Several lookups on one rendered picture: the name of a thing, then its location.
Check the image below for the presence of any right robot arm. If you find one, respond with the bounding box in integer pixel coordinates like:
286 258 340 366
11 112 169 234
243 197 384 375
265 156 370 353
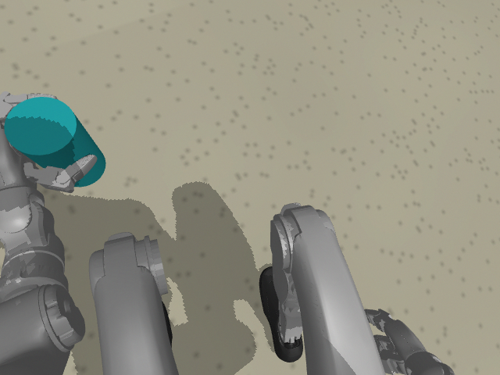
405 352 455 375

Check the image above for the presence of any can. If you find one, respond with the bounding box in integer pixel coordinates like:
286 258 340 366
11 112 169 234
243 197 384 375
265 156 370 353
4 97 105 187

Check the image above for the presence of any left robot arm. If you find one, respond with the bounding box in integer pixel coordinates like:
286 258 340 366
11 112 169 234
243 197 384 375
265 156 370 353
0 186 85 375

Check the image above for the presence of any left robot hand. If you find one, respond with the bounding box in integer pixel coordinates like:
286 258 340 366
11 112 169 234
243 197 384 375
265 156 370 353
0 91 97 193

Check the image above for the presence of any right robot foot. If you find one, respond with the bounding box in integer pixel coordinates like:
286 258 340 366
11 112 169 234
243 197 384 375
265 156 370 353
259 266 303 363

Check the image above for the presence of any right robot hand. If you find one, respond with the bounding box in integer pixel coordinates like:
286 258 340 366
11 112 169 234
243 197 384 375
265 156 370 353
364 309 427 375

